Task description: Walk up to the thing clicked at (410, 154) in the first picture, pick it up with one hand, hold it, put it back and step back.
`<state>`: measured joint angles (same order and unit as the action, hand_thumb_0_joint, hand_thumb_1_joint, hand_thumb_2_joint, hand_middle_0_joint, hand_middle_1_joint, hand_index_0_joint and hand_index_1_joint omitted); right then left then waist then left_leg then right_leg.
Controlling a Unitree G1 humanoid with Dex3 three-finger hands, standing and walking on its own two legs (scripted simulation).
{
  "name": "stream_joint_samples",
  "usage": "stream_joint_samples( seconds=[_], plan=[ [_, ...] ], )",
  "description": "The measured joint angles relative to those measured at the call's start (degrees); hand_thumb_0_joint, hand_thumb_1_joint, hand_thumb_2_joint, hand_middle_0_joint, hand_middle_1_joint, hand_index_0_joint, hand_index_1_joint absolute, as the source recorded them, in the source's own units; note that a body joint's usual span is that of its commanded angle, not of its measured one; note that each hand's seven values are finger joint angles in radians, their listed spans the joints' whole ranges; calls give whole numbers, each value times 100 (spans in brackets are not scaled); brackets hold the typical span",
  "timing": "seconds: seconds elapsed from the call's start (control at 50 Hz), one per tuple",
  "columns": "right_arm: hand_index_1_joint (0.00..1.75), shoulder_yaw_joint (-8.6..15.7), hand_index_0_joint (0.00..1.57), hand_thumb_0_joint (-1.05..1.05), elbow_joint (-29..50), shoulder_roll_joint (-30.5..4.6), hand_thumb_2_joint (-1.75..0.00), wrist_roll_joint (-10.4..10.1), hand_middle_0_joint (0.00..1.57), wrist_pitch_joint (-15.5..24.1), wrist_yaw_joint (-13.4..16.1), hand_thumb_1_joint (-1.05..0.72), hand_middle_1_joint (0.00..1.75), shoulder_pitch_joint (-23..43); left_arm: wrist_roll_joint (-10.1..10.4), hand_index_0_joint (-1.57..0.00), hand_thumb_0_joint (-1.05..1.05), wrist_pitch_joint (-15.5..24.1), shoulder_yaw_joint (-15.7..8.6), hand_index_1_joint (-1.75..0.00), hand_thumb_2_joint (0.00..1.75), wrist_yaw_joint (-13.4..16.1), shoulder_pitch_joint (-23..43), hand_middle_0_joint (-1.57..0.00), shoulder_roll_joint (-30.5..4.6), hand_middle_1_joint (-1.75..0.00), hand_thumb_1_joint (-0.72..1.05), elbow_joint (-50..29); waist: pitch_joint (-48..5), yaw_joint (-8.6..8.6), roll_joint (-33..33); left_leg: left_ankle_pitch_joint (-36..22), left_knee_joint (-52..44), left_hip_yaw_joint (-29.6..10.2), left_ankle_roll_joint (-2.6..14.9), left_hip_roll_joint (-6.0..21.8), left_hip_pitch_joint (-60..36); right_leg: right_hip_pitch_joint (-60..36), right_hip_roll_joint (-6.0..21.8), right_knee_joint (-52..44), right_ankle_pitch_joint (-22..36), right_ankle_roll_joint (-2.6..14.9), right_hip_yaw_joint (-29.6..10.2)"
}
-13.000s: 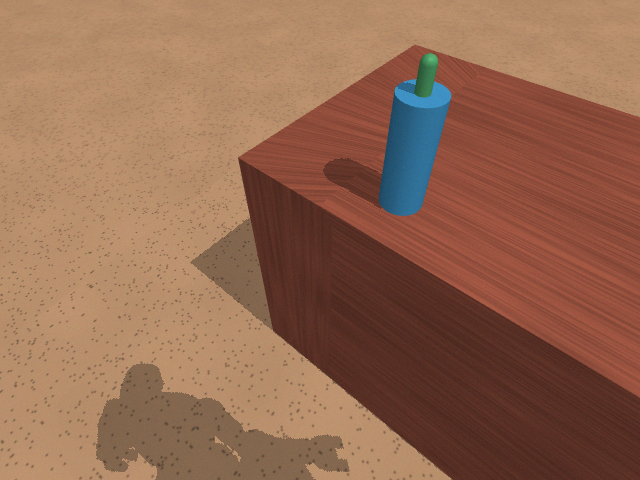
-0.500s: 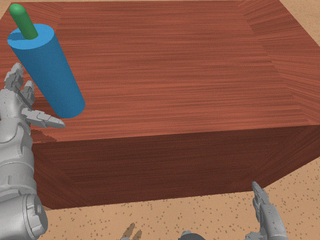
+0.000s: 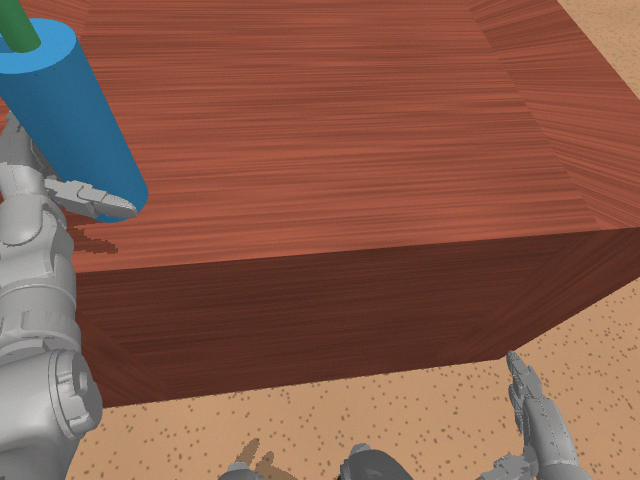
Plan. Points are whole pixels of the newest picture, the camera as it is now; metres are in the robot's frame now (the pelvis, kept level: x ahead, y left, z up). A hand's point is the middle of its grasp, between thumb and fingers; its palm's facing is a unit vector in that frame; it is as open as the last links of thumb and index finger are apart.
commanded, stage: close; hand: left
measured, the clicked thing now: (68, 117) +0.49 +0.22 +0.16
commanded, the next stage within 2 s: settle in 0.62 s
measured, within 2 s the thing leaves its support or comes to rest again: leaves its support in 1.26 s
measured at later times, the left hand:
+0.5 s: hand (86, 163) +0.49 +0.23 +0.10, palm faces +0.19 -0.98 -0.02, open 11.7 cm
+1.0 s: hand (93, 167) +0.49 +0.22 +0.10, palm faces +0.18 -0.98 -0.04, open 10.9 cm
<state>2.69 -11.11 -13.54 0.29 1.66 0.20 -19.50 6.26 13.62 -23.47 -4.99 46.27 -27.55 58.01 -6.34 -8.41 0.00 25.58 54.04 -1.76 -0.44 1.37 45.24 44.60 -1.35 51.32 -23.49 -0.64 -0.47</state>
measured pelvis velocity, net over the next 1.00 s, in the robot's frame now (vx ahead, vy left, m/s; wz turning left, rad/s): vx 0.01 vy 0.01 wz -0.01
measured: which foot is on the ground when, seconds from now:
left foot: down 0.00-1.00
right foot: down 0.00-1.00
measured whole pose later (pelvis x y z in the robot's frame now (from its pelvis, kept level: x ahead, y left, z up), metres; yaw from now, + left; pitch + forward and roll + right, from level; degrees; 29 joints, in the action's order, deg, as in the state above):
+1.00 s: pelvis +0.01 +0.01 +0.00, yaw +0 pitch +16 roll -2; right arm 1.6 -9.9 -12.8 -0.4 -0.1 0.1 -20.5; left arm 6.1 9.1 -20.8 -4.2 40.3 -24.3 50.6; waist -7.1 -6.7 1.2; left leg 26.6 53.0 -1.1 0.0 1.3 42.6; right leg 41.9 -1.2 49.7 -24.0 -1.2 -1.0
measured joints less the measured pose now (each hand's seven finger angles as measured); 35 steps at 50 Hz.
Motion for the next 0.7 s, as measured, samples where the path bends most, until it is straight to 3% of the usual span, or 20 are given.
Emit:
stream_joint_samples(
  seconds=[0.16, 0.34, 0.52, 0.7],
  plan=[
    [5, 30, 6, -1, 183, -57, -5, 17, 6, -23, -50, 52, 5, -88, -42, -42, -2, 45, -154, -24, 9, -61, 173, -41, -219, -25, -60, 308, 25, -58, 29, 17, 112, 7, 10, 1, 220, 212, -4, 87, -1, -10, -8],
    [5, -92, 6, -1, 3, 2, -5, 43, 6, -2, -14, 51, 5, 21, -74, -58, -1, 54, -5, -41, 25, -138, 385, -57, -262, -41, -59, 427, -47, -31, 5, 34, 197, -51, 5, 1, 367, 317, -5, 121, -9, -8, 49],
    [5, -22, 6, -1, -24, -34, -5, 32, 6, -15, -6, 51, 5, -69, -22, -83, -1, -79, 257, -67, 48, -7, 176, -81, -30, -67, -38, 224, -115, 68, 63, 29, 134, -43, 22, -9, 245, 188, 6, 46, 2, -24, 41],
    [5, -60, 6, -1, 105, 6, -5, 19, 6, -51, -45, 51, 5, -133, 22, -78, -1, -28, 173, -81, 79, 72, -102, -75, 78, -80, -42, -92, -116, 49, 52, 37, 88, -3, 28, -8, 159, 126, 7, 22, -6, -31, 3]
  ],
)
